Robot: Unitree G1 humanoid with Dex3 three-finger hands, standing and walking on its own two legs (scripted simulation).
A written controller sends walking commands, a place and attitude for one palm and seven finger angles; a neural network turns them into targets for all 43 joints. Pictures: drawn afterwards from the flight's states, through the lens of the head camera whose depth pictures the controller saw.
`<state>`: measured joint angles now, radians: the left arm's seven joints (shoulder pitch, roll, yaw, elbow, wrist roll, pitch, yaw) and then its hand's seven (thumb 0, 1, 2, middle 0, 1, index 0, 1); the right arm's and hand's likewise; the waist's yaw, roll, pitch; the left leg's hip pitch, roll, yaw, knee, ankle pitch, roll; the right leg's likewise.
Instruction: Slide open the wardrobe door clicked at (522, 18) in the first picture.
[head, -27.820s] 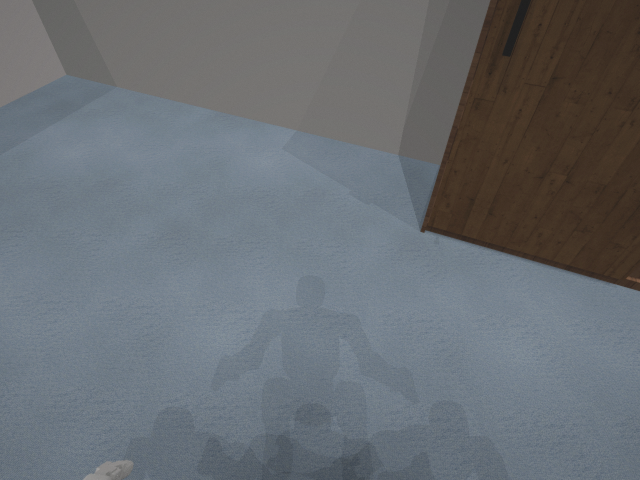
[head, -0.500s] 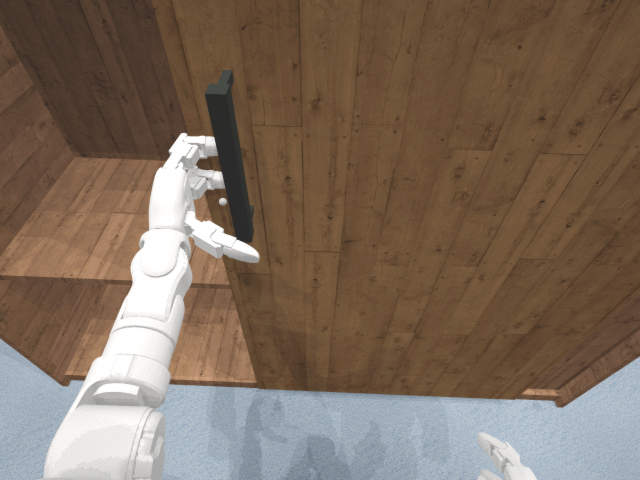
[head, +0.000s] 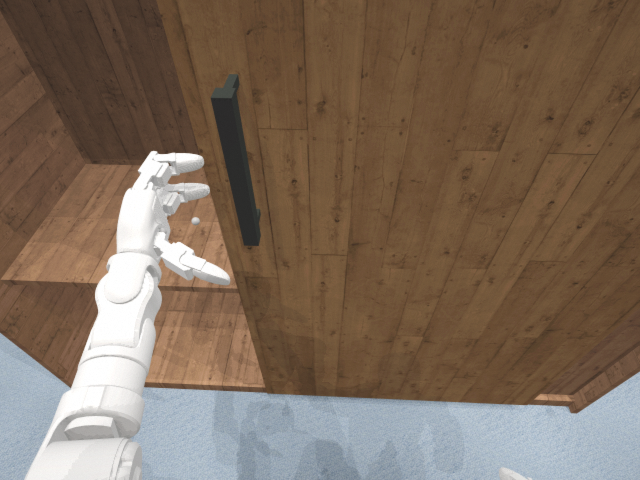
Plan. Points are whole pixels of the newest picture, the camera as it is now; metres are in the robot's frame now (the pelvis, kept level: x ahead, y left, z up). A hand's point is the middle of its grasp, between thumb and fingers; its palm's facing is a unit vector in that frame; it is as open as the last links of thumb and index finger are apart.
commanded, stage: slip the hand off the handle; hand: left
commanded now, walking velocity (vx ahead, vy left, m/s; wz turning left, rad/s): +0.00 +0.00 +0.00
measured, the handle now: (243, 169) +0.45 +0.12 +0.16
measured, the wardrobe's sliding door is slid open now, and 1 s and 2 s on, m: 0.60 0.60 0.60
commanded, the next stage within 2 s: draw the hand back to the body in 0.48 s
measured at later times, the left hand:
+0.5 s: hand (161, 295) +0.28 +0.18 +0.13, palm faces +0.13 -0.99 -0.11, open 14.6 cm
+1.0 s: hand (114, 340) +0.22 +0.21 +0.15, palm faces +0.08 -1.00 -0.04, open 14.6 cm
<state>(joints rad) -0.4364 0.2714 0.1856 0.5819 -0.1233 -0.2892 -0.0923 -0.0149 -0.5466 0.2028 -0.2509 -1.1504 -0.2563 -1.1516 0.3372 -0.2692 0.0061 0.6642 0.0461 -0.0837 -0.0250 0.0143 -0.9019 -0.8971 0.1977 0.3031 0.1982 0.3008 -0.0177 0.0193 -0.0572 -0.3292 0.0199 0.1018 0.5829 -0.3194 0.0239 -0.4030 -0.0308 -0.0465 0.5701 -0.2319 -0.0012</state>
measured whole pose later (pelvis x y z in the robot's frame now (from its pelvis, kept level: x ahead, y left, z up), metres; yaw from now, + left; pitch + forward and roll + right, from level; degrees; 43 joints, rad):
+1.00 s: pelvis -0.01 -0.02 +0.00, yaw +2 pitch -5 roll +0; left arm 0.14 0.30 0.28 -0.08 -0.31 0.09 -0.30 -0.01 -0.55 0.20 -0.25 -1.15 -0.26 -1.15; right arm 0.25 -0.27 0.06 0.61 0.07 -0.23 -0.08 0.02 -0.90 -0.90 0.20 0.30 0.20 0.30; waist 0.06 0.05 -0.04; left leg -0.16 0.03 0.05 0.53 -0.29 0.00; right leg -0.21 -0.02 -0.10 0.51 -0.23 -0.02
